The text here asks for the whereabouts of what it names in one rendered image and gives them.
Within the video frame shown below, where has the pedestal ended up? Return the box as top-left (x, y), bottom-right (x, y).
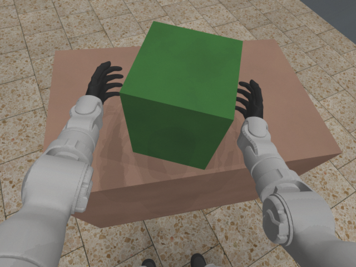
top-left (42, 39), bottom-right (342, 228)

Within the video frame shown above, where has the robot right upper arm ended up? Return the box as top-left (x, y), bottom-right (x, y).
top-left (263, 191), bottom-right (356, 267)

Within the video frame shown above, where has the robot right hand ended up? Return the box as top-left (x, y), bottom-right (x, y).
top-left (235, 80), bottom-right (264, 119)

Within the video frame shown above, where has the robot left forearm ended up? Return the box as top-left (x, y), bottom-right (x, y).
top-left (21, 95), bottom-right (103, 204)

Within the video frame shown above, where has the carton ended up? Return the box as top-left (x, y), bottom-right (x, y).
top-left (119, 21), bottom-right (243, 170)

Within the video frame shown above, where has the robot right foot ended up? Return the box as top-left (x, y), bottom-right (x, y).
top-left (191, 253), bottom-right (206, 267)

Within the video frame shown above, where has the robot left upper arm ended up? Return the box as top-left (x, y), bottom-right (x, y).
top-left (0, 155), bottom-right (94, 267)

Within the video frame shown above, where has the robot right forearm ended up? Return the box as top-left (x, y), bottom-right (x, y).
top-left (237, 117), bottom-right (335, 227)

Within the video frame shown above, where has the robot left hand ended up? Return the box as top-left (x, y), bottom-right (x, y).
top-left (85, 61), bottom-right (123, 104)

